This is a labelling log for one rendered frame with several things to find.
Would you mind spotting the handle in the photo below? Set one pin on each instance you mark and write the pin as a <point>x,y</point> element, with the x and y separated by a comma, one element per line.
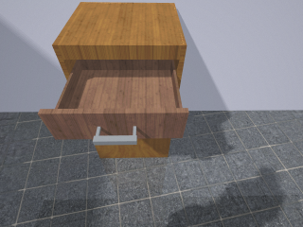
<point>114,140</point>

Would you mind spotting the cabinet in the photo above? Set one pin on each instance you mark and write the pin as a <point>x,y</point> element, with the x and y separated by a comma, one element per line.
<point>124,31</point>

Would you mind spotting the drawer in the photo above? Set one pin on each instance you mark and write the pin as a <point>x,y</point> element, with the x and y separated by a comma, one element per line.
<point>118,95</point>

